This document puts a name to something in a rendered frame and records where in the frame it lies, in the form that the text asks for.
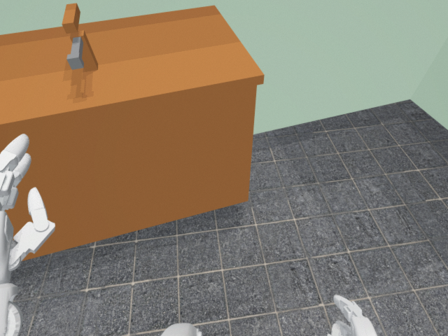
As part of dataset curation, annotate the left robot forearm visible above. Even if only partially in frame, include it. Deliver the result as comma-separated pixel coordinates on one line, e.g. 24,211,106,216
0,283,23,336

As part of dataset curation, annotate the left robot hand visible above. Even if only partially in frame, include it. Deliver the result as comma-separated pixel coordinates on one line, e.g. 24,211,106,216
0,134,55,284

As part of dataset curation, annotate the tap lever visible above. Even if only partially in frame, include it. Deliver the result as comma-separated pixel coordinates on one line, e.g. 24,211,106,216
67,37,84,70

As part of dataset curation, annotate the right robot hand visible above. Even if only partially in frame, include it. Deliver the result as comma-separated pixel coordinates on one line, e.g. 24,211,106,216
328,295,377,336

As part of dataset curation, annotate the counter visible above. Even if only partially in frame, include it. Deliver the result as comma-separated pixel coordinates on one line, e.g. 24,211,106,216
0,3,264,261

